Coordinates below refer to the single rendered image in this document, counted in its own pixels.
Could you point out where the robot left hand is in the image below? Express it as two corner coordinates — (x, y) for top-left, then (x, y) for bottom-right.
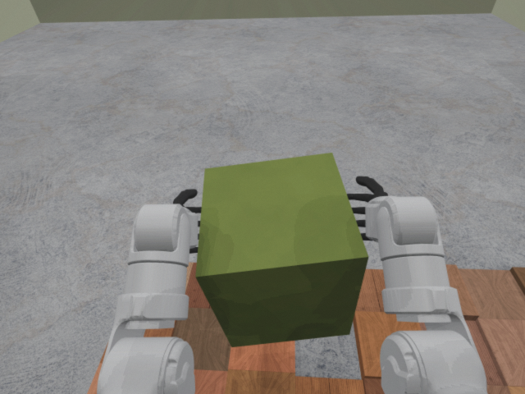
(173, 189), (202, 254)

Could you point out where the robot right hand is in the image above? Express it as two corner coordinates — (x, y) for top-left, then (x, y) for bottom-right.
(347, 176), (388, 241)

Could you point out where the right robot upper arm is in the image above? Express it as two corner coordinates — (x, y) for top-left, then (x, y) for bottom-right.
(380, 330), (488, 394)

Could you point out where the robot left forearm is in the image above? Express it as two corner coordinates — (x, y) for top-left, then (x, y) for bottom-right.
(97, 204), (198, 394)

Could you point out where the left robot upper arm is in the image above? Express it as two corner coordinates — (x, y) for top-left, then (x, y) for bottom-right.
(98, 337), (195, 394)

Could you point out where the robot right forearm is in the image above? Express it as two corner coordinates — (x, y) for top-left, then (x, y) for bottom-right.
(365, 196), (487, 390)

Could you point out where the carton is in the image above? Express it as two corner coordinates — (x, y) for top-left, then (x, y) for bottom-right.
(195, 153), (368, 347)

